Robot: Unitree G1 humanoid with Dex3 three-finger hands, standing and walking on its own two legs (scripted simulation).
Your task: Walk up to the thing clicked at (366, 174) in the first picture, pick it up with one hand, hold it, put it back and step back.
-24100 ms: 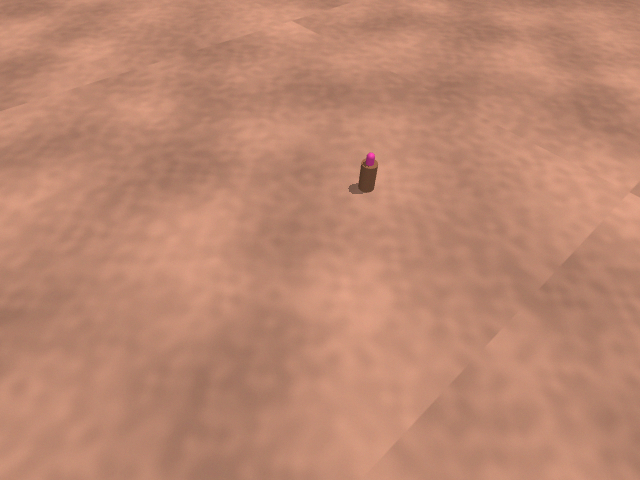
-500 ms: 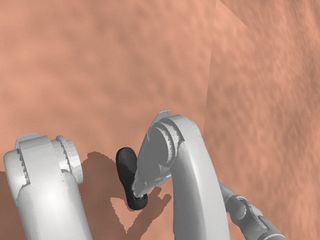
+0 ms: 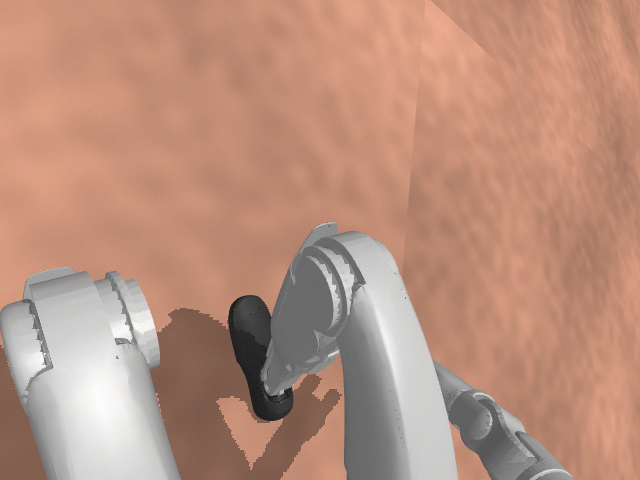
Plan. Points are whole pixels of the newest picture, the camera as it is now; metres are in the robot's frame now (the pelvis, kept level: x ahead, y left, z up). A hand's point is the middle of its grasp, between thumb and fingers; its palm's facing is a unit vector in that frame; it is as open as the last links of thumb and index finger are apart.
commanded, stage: withdraw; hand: left
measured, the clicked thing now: out of the picture +0.44 +0.33 -0.19
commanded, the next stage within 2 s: rise in 0.38 s
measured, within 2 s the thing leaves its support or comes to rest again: rests again in 0.04 s
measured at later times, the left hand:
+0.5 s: hand out of the picture +0.39 +0.42 -0.08, palm faces +0.56 -0.83 -0.03, open 17.6 cm
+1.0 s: hand out of the picture +0.29 +0.42 +0.04, palm faces +0.39 -0.76 -0.51, open 17.5 cm
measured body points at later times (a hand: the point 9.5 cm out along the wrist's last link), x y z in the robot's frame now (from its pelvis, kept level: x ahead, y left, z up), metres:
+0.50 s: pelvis +0.00 +0.00 +0.01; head +0.20 +0.18 +0.37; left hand +0.36 +0.46 -0.08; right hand +0.18 -0.25 -0.04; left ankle +0.08 +0.12 -0.26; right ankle +0.16 -0.12 -0.26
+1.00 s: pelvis +0.02 -0.01 +0.12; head +0.21 +0.08 +0.52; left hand +0.26 +0.45 +0.07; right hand +0.22 -0.23 +0.00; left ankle +0.08 +0.12 -0.26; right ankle +0.16 -0.12 -0.26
